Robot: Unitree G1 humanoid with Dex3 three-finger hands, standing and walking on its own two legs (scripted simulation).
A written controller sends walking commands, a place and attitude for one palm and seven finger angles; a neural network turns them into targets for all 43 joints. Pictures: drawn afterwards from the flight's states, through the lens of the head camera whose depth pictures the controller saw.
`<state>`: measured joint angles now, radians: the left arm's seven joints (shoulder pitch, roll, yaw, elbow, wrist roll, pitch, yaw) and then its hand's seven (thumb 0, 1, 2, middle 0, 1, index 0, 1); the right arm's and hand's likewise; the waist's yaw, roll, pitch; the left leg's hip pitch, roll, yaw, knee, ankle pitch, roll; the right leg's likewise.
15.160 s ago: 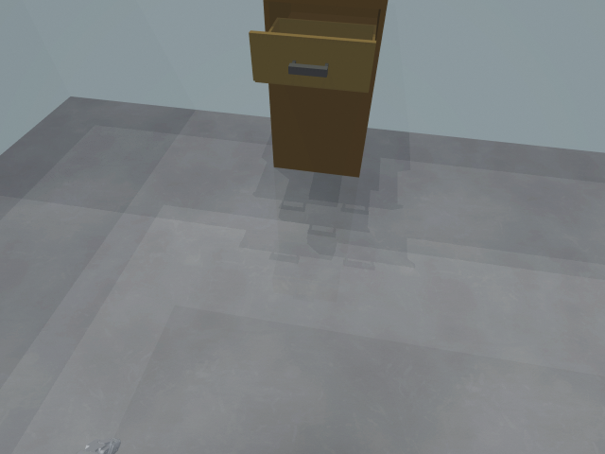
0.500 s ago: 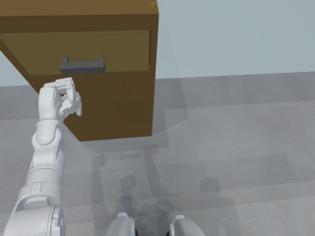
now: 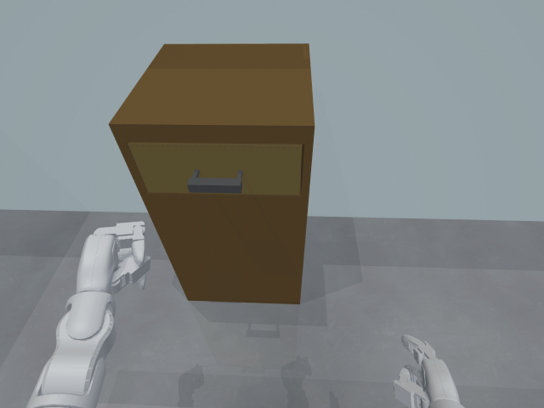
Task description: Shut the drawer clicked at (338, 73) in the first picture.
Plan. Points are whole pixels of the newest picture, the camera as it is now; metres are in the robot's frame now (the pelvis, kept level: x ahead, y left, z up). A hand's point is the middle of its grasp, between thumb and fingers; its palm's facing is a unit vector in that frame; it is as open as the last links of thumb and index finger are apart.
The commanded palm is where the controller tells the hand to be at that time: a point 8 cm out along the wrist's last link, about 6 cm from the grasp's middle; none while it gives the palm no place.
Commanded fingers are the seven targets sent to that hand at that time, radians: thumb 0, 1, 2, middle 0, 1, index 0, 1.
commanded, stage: draw the hand back to the body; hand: left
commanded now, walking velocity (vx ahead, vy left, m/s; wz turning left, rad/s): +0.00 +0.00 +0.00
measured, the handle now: (216, 179) +0.62 +0.18 -0.06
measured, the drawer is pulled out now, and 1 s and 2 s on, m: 0.00 0.00 0.00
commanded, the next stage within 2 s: step back with the hand held close in 0.60 s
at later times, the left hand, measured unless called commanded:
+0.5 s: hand (41, 311) +0.17 +0.24 +0.18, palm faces +0.40 -0.82 -0.41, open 3.2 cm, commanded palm +0.13 +0.28 +0.18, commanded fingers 0.00 0.90 0.90 -1.40 -1.60 -1.40 -1.60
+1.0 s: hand (50, 309) +0.18 +0.25 +0.16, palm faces +0.29 -0.83 -0.48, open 3.2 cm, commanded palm +0.12 +0.29 +0.18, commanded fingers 0.00 0.90 0.90 -1.40 -1.60 -1.40 -1.60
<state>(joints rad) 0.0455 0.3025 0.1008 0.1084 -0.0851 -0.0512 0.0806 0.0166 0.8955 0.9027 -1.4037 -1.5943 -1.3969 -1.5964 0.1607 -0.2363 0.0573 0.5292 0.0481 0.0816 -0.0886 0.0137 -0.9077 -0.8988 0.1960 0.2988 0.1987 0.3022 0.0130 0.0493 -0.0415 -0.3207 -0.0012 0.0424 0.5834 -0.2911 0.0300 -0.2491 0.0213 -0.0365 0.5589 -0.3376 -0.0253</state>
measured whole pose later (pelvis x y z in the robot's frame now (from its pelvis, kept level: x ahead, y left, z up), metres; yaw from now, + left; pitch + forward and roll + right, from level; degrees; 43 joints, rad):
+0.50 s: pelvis +0.00 +0.00 +0.01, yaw +0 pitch -5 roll -1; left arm 0.55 0.35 0.29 -0.47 -0.09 -0.10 0.10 0.01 0.89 0.90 -1.41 -1.59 -1.40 -1.60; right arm 0.20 -0.24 0.03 0.61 0.01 -0.06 -0.07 0.02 -0.91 -0.90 0.20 0.30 0.20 0.30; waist 0.06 0.09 0.01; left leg -0.11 0.00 0.03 0.42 -0.22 0.03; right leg -0.02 0.03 -0.04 0.36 -0.25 -0.03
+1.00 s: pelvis -0.01 +0.01 +0.01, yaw +0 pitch +0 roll -1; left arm 0.62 0.37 0.32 -0.49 -0.07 -0.18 0.09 0.01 0.89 0.90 -1.41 -1.59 -1.40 -1.60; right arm 0.16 -0.25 -0.01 0.56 0.00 0.03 -0.07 0.02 -0.91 -0.90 0.20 0.30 0.20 0.30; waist 0.00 0.06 0.03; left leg -0.23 -0.01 0.05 0.42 -0.19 0.05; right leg -0.15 0.01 -0.03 0.37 -0.23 0.00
